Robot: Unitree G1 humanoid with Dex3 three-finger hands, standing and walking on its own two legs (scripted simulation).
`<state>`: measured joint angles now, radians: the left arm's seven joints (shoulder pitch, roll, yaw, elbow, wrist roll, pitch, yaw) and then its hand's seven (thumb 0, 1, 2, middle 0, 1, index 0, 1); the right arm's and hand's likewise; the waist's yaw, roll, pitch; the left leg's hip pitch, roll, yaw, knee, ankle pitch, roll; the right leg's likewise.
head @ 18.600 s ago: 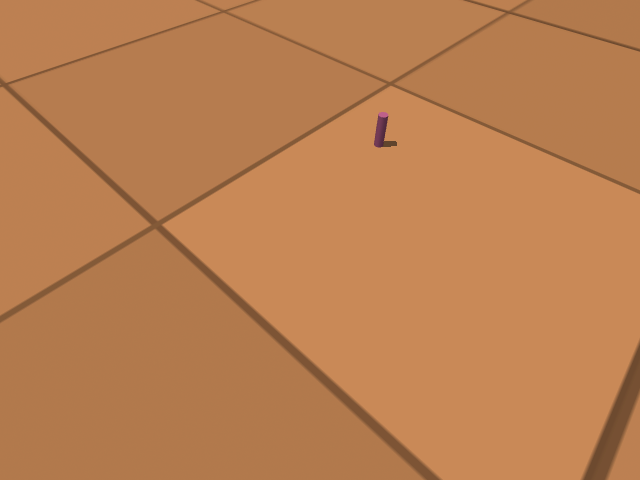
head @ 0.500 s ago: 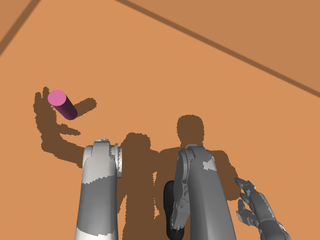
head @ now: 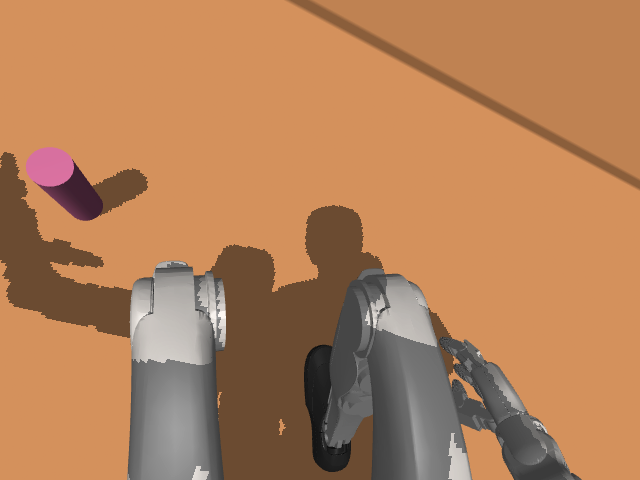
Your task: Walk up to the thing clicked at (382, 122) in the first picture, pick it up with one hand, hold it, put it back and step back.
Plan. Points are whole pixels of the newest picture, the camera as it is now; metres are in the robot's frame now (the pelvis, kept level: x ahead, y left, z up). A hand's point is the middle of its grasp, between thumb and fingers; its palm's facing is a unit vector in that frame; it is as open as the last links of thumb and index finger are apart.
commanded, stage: approach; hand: left
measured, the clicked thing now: (70, 189) +0.43 +0.33 -0.25
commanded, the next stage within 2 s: close in in 0.16 s
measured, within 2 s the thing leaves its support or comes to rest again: leaves its support in 1.88 s
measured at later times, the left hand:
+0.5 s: hand (14, 235) +0.35 +0.37 -0.22, palm faces +0.39 -0.92 +0.05, open 17.5 cm
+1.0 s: hand (65, 216) +0.39 +0.32 -0.23, palm faces +0.39 -0.92 +0.02, open 17.0 cm
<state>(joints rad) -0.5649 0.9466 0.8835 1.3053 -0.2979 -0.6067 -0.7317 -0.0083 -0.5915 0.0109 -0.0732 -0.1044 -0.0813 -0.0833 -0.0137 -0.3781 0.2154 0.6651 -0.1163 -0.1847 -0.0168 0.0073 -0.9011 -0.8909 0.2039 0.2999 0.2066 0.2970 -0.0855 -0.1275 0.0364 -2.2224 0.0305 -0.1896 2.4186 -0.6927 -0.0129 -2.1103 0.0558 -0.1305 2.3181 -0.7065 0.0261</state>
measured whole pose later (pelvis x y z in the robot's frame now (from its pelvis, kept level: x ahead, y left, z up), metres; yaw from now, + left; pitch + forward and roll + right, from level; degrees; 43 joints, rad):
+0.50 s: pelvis -0.01 +0.01 -0.06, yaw -5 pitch +14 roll -14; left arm -0.51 0.87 0.79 1.45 -0.27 -0.98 -0.46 -0.01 -0.61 0.07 -0.06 -0.15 -0.10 -0.11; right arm -0.17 -0.38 0.43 0.61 -0.28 -0.08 0.06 0.00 -0.90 -0.89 0.21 0.30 0.21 0.30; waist -0.15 -0.27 0.23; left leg -2.22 0.03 -0.32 2.66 -0.71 -0.01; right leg -2.08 0.11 -0.22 2.47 -0.67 0.05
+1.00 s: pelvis -0.02 +0.02 -0.06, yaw -7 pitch +10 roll -17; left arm -0.53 0.82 0.65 1.43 -0.17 -1.10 -0.14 -0.01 -0.58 0.16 -0.13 -0.19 -0.16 -0.15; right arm -0.16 -0.38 0.49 0.56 -0.33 0.00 0.13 0.00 -0.90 -0.89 0.21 0.30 0.21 0.30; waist -0.19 -0.28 0.27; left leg -2.22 0.03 -0.36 2.69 -0.70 0.01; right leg -2.05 0.12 -0.25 2.45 -0.65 0.06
